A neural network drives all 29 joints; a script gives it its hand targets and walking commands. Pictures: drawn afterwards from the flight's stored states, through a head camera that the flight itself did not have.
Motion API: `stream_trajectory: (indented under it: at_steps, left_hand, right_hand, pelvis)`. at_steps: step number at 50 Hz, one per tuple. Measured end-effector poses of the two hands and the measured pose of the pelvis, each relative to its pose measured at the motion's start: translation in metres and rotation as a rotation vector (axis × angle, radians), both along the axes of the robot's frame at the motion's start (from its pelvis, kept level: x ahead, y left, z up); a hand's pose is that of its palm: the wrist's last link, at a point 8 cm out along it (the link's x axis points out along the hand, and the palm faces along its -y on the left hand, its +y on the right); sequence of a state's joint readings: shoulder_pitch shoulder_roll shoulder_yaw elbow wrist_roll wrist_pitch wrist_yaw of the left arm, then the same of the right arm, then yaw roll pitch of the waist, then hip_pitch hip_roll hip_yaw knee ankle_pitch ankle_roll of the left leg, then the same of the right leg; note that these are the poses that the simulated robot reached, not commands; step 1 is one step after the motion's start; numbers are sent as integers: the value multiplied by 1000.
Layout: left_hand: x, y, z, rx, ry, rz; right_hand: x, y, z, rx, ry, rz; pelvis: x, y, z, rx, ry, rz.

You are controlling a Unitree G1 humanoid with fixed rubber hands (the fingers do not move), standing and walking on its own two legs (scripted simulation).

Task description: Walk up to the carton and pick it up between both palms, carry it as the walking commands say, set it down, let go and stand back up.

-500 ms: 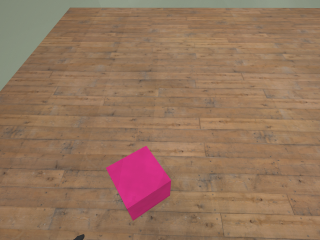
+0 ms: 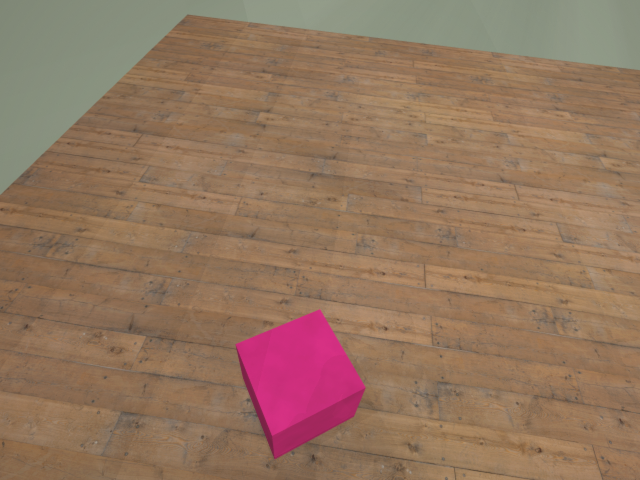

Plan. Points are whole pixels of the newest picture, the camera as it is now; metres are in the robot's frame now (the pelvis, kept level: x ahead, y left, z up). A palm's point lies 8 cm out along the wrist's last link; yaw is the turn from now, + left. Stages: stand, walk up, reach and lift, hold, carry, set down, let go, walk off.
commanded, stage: walk up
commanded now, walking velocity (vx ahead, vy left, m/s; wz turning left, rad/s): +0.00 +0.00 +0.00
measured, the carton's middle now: (297, 382) +0.49 +0.04 -0.65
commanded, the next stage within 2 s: none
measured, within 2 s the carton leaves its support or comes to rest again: neither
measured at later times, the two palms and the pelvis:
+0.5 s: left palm out of the picture +0.04 +0.24 -0.12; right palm out of the picture -0.05 -0.30 -0.11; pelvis -0.01 -0.02 +0.01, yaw +3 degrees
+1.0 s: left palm out of the picture -0.06 +0.09 -0.13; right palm (502, 364) +0.32 -0.29 -0.10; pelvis +0.07 -0.13 +0.00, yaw +17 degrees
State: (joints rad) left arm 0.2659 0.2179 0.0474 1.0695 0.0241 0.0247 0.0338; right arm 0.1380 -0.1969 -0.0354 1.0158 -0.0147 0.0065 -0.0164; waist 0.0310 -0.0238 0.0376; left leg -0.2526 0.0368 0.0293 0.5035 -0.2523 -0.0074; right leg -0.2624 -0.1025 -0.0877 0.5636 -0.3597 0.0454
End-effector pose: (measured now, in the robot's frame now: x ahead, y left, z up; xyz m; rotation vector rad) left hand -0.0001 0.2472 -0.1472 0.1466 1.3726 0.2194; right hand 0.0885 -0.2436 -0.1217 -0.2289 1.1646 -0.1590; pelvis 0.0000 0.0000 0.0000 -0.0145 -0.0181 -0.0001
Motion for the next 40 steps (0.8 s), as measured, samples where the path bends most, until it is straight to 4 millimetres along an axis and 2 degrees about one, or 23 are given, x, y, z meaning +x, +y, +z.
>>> stream_trajectory:
  at_steps: [3, 7, 17, 19, 23, 25, 27, 30, 33, 36, 40]
  left_hand:
    - [4, 3, 0, -30, 7, -16]
    - [5, 5, 1, -40, 17, -40]
    - [1, -5, 12, -23, 6, -48]
    - [7, -2, 13, -22, -4, -51]
    - [30, -2, 20, -1, -86, -54]
    - [40, -7, 23, 8, -116, -52]
    - [49, -17, 25, 11, -138, -52]
    - [61, -40, 26, 15, -169, -44]
    - [56, -64, 21, 49, -184, -10]
    - [29, -88, 29, 53, -144, 46]
    - [-5, -115, 40, 57, -83, 133]
  right_hand:
    - [-11, 15, 7, 4, 16, -9]
    - [-22, 25, 7, 15, 22, -36]
    - [-58, 25, -11, 55, 107, -87]
    - [-79, 13, -10, 15, 155, -103]
    - [-126, -29, 6, -72, 287, -121]
    - [-137, -53, 14, -106, 323, -120]
    - [-139, -77, 19, -135, 340, -115]
    - [-127, -114, 18, -159, 338, -94]
    - [-92, -148, 6, -155, 294, -34]
    - [-27, -154, 4, -110, 188, 53]
    - [69, -139, 10, -36, 21, 187]
  pelvis:
    - [0, 7, 6, -1, -3, -5]
    - [-1, 13, 8, 6, -3, -14]
    - [-4, 13, 8, 11, -7, -18]
    - [-6, 8, 8, 3, 7, -5]
    - [-7, -12, 11, -20, 26, 39]
    - [-6, -24, 11, -28, 34, 59]
    - [-5, -37, 11, -33, 43, 77]
    - [-1, -62, 7, -32, 53, 104]
    - [5, -90, -3, 0, 63, 128]
    - [15, -106, 4, 19, 61, 166]
    - [34, -117, 13, 37, 56, 203]
